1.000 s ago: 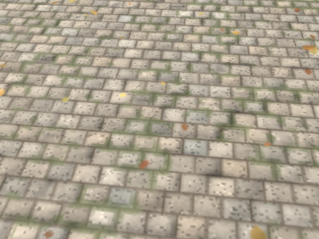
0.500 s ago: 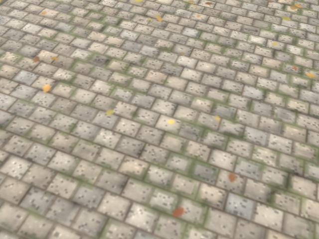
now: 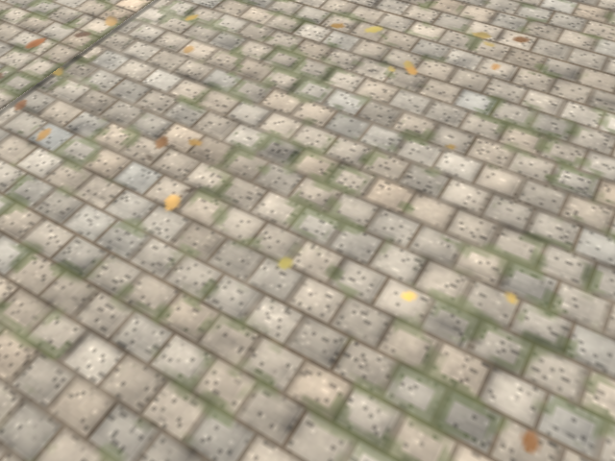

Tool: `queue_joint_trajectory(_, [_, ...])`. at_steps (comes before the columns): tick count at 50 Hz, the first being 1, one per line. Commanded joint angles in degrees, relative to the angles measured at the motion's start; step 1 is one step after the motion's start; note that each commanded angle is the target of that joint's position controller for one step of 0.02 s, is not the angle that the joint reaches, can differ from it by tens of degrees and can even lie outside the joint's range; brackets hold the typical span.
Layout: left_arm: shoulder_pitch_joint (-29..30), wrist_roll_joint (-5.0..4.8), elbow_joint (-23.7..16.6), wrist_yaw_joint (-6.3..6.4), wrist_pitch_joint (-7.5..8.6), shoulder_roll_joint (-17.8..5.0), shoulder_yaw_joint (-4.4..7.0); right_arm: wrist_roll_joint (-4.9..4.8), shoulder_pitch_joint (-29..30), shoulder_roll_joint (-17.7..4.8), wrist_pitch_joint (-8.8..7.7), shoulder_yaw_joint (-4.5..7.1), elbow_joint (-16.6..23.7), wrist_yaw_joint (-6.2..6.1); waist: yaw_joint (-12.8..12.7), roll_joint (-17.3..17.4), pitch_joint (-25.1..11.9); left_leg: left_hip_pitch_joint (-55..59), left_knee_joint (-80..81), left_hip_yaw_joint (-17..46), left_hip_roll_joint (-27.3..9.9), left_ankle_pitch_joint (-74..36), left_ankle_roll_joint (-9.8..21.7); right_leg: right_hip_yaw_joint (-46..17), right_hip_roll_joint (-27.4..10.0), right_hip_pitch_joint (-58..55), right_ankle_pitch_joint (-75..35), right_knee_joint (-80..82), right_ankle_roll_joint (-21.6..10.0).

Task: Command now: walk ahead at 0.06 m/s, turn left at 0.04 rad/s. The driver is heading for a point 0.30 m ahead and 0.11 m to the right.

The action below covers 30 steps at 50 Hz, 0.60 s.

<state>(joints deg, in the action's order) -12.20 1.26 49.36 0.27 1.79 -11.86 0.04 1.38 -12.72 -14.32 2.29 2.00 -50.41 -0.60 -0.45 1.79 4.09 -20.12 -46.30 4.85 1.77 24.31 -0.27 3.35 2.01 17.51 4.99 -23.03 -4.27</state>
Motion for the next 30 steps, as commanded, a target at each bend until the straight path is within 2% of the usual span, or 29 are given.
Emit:
queue_joint_trajectory(1, [0.3,0.0,-2.0,-0.03,-0.49,-8.8,2.04,-0.07,-6.4,-3.4,0.71,0.34,-0.9,-0.34,1.1,-10.6,-6.7,8.7,7.5,-3.7,-0.1,-2.5,0.2,-13.9,-12.6,0.9,10.0,10.9,-6.3])
queue_joint_trajectory(4, [1.0,-0.76,-1.8,-0.11,-2.14,-9.9,2.66,0.03,-6.6,-3.5,-0.36,0.22,-2.1,-1.09,2.5,-8.5,-3.1,14.1,19.9,-5.0,0.5,-8.3,1.9,-16.8,-11.2,6.4,19.7,10.5,-3.5])
queue_joint_trajectory(5, [0.3,-0.91,-1.7,-0.17,-2.35,-9.8,2.87,0.37,-6.5,-4.8,-1.06,0.35,-1.8,-1.53,2.5,-6.7,-2.4,15.2,23.5,-1.7,-1.9,-9.1,3.0,-17.8,-10.7,8.0,20.4,9.8,-1.5])
queue_joint_trajectory(6, [0.3,-1.35,-2.5,-0.4,-2.31,-8.4,2.7,0.76,-6.2,-7.6,-1.8,0.78,-1.3,-2.07,2.0,-2.1,-2.4,14.5,27.4,4.7,-7.8,-4.7,4.7,-16.1,-8.4,9.0,19.0,6.4,0.6])
queue_joint_trajectory(7, [1.5,-1.82,-3.6,-0.57,-2.26,-7.2,2.74,-0.13,-3.6,-9.5,-1.9,1.52,-1.4,-2.23,0.1,5.3,0.2,7.5,30.7,9.0,-10.8,0.6,6.7,-9.1,-2.3,8.0,16.8,1.1,1.8])
queue_joint_trajectory(8, [1.9,-1.25,-3.4,-0.63,-2.24,-7.1,2.84,-0.19,-2.4,-8.6,-2.19,1.57,-1.1,-2.37,0.2,7.2,-0.2,5.0,33.2,10.7,-13.7,-0.1,7.9,-5.9,0.5,4.9,13.3,-6.7,2.0])
queue_joint_trajectory(9, [-0.2,-0.65,-2.6,-0.56,-2.33,-6.7,3.14,-0.11,0.0,-8.7,-2.39,1.84,-0.5,-2.66,-0.6,8.4,-0.4,4.5,32.4,10.0,-15.7,-6.1,9.2,-4.0,1.3,4.4,14.9,-13.7,1.8])
queue_joint_trajectory(11, [-2.4,-0.26,-2.0,-0.2,-2.85,-7.5,3.99,-0.17,1.2,-7.6,-2.51,1.76,0.6,-3.19,-0.6,7.2,-1.8,6.3,29.6,7.7,-18.5,-26.0,12.2,-2.9,0.7,6.4,21.5,-25.0,1.4])
queue_joint_trajectory(13, [-2.8,-0.09,-2.4,0.06,-3.15,-6.1,3.91,-0.1,0.6,-7.5,-2.51,1.84,0.5,-3.26,-0.5,5.1,-3.1,11.4,26.0,4.1,-18.5,-39.7,12.7,-2.5,-1.0,8.8,23.9,-26.7,1.8])
queue_joint_trajectory(15, [-1.4,-0.54,-3.2,0.05,-3.21,-5.3,3.69,0.06,0.3,-8.1,-2.17,2.22,0.3,-3.12,0.8,6.3,-4.2,14.5,23.6,1.1,-17.2,-42.5,11.3,-1.1,-1.3,7.7,22.4,-22.5,2.3])
queue_joint_trajectory(17, [-0.8,-1.04,-4.0,-0.28,-3.43,-5.9,3.9,0.08,0.1,-9.2,-1.64,2.78,0.3,-2.8,1.7,7.9,-5.1,15.8,21.5,-0.1,-17.2,-42.0,10.4,0.3,-0.7,5.2,21.5,-17.8,2.5])
queue_joint_trajectory(19, [-2.7,-1.06,-4.1,-0.64,-3.38,-5.9,4.06,-0.33,1.1,-10.3,-1.05,3.37,0.4,-2.4,0.1,6.6,-5.6,13.8,16.7,-2.6,-16.2,-37.6,8.0,2.1,0.5,-0.7,13.8,-7.8,1.8])
queue_joint_trajectory(20, [-3.0,-0.63,-4.3,-0.49,-2.99,-7.1,4.4,-0.26,-0.3,-10.3,-1.06,3.57,0.0,-2.09,-0.5,3.0,-5.9,10.4,11.7,-4.8,-14.6,-29.9,5.1,-1.3,-0.1,-5.3,6.5,-0.9,1.1])
queue_joint_trajectory(21, [-4.4,0.18,-4.9,-0.2,-2.27,-13.1,5.8,0.04,-1.8,-8.0,-1.04,3.22,1.2,-1.62,0.0,-9.9,-7.0,0.8,-1.8,-9.7,-9.2,-11.4,1.1,-18.2,-11.0,-12.2,-6.6,4.8,-1.7])
queue_joint_trajectory(22, [-9.0,-0.2,-4.1,-0.72,-2.35,-19.7,7.45,-0.46,3.3,-4.3,-0.38,1.93,4.9,-2.2,-2.7,-19.9,-6.3,-12.0,-10.0,-9.0,0.9,14.1,-0.6,-34.4,-23.5,-13.9,-26.6,5.8,-11.5])
queue_joint_trajectory(23, [-11.4,-0.7,-3.2,-0.79,-2.45,-17.2,7.05,0.08,4.3,-5.7,0.16,1.99,4.6,-2.37,-2.9,-10.2,-6.7,-11.9,-17.6,-3.1,-1.8,13.1,-0.2,-32.9,-23.2,-13.8,-25.8,5.2,-14.5])
queue_joint_trajectory(24, [-8.0,-0.83,-3.8,-0.42,-2.72,-14.6,6.47,-0.58,4.5,-5.6,0.18,2.11,4.0,-2.01,-1.4,-6.5,-3.8,-12.8,-19.5,-2.3,-2.8,8.4,-0.1,-27.6,-19.9,-11.1,-21.3,4.6,-13.8])
queue_joint_trajectory(25, [-3.8,-0.67,-4.9,0.02,-3.22,-12.9,5.98,-0.99,4.6,-5.9,-0.32,2.16,3.7,-1.71,0.1,-4.7,-2.3,-12.9,-17.4,-1.7,-3.8,3.6,-0.2,-23.8,-15.9,-9.4,-16.4,5.2,-11.0])
queue_joint_trajectory(26, [-1.5,-0.99,-5.9,0.42,-3.43,-12.1,5.81,-0.42,4.7,-6.8,-0.66,2.39,3.8,-1.45,0.6,-6.2,-2.5,-12.9,-15.7,-1.6,-4.1,0.4,-0.4,-22.1,-13.6,-9.9,-15.1,5.4,-9.3])
queue_joint_trajectory(27, [-0.8,-0.95,-6.3,0.45,-3.55,-11.6,5.66,0.09,3.6,-7.1,-0.76,2.44,3.3,-1.08,0.7,-7.2,-4.2,-11.6,-15.8,-2.3,-3.4,-1.5,-0.9,-20.6,-12.1,-10.6,-18.1,5.0,-8.9])
queue_joint_trajectory(28, [-1.5,-1.04,-6.3,0.32,-3.52,-11.7,5.71,0.1,3.0,-7.0,-0.71,2.44,3.3,-0.78,0.7,-6.7,-5.7,-10.9,-15.6,-2.4,-2.8,-2.4,-1.3,-20.2,-11.7,-11.4,-19.7,4.6,-8.9])
queue_joint_trajectory(30, [-3.2,-1.2,-6.0,0.24,-3.34,-12.7,6.08,-0.3,3.5,-6.3,-0.58,2.22,4.0,-0.66,0.1,-5.8,-6.6,-11.4,-12.8,-2.4,-2.4,-2.9,-2.0,-20.9,-11.5,-13.1,-18.7,4.3,-9.1])
